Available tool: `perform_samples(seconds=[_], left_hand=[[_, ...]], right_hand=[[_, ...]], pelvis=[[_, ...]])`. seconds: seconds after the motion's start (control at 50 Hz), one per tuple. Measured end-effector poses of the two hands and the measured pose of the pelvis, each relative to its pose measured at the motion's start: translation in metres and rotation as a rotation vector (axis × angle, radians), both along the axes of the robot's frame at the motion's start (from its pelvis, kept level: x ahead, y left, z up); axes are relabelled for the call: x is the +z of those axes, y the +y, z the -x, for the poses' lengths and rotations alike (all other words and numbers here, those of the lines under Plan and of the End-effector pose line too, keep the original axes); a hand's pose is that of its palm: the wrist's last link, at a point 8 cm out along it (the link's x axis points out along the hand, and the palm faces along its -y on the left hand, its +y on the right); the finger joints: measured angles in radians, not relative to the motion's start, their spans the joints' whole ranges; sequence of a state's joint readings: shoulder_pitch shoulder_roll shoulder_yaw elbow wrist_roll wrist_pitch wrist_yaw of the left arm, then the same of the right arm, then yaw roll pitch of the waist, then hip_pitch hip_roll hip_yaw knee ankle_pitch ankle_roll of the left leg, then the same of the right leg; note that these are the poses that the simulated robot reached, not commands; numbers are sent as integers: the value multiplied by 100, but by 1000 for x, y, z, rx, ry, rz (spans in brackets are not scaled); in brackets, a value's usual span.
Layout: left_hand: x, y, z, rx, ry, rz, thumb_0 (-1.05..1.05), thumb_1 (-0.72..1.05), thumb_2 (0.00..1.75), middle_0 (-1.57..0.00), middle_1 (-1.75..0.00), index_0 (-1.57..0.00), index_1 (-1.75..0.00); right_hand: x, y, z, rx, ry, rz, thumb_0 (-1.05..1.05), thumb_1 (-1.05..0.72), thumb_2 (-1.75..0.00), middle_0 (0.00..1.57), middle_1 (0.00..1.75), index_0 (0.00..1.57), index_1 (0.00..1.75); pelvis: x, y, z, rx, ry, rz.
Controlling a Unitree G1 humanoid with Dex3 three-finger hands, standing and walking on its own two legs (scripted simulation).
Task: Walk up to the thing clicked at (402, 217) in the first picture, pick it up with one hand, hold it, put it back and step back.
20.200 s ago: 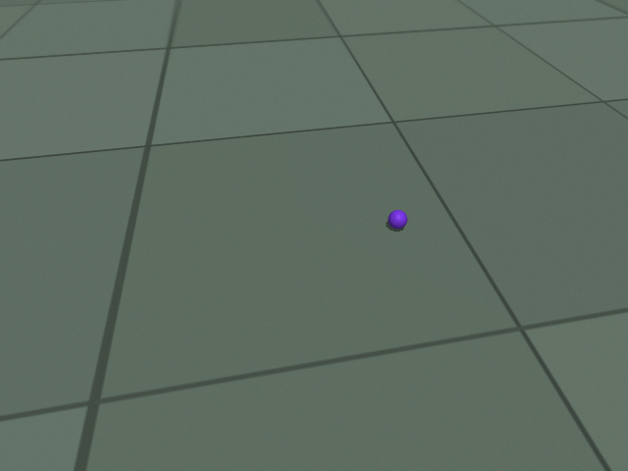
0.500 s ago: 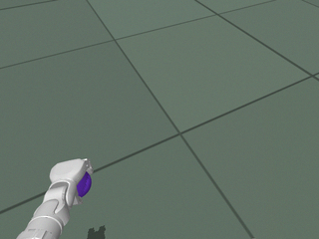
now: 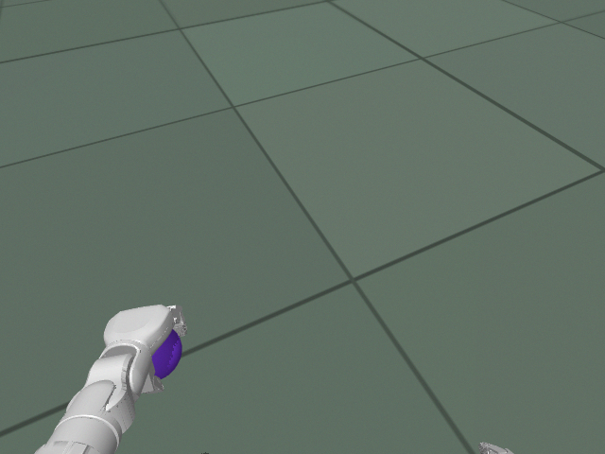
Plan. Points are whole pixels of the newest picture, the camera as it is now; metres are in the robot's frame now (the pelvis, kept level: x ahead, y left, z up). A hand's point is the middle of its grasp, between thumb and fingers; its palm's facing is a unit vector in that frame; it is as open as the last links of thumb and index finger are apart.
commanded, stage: hold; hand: left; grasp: from above
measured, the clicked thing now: (152, 351) +0.32 +0.24 -0.07
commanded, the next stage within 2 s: crouch in 1.50 s
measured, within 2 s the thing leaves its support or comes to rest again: neither
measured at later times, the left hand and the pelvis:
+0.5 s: hand (145, 366) +0.29 +0.23 -0.03, palm faces -0.45 -0.07 -0.89, open 10.3 cm; pelvis -0.01 +0.00 +0.01, yaw +0 degrees
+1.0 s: hand (146, 370) +0.27 +0.22 -0.02, palm faces -0.44 -0.06 -0.90, open 10.3 cm; pelvis -0.02 -0.01 +0.01, yaw +0 degrees
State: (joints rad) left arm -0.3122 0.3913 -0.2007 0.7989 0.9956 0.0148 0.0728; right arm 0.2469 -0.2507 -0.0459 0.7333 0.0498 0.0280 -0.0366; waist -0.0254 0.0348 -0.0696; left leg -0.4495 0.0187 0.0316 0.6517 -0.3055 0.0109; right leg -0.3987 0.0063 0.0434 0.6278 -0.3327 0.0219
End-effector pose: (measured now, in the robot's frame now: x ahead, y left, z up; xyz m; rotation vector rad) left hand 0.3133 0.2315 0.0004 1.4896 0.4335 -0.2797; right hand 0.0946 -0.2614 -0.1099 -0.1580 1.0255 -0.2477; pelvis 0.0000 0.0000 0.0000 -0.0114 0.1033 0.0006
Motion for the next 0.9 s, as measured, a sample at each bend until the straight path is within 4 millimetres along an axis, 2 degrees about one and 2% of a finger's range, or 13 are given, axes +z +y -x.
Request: perform_samples(seconds=[0.36, 0.66, 0.9], left_hand=[[18, -1, 15, -14, 5, 1, 1, -10, 72, -52, -74, -62, -75], [26, -7, 30, -26, 6, 10, 1, -10, 71, -52, -75, -61, -76], [37, -11, 34, -25, -13, 10, 1, -10, 71, -51, -76, -61, -78]], right_hand=[[10, 5, -9, 24, -37, -14, 1, -90, -90, 20, 30, 20, 30], [15, 6, -15, 41, -76, -21, 1, -90, -90, 20, 30, 20, 30], [18, 6, -22, 53, -99, -29, 1, -91, -90, 20, 30, 20, 30]], pelvis=[[8, 0, 7, -2, -49, -4], [11, -3, 15, -3, -78, -8], [13, -6, 17, 0, -93, -10]])
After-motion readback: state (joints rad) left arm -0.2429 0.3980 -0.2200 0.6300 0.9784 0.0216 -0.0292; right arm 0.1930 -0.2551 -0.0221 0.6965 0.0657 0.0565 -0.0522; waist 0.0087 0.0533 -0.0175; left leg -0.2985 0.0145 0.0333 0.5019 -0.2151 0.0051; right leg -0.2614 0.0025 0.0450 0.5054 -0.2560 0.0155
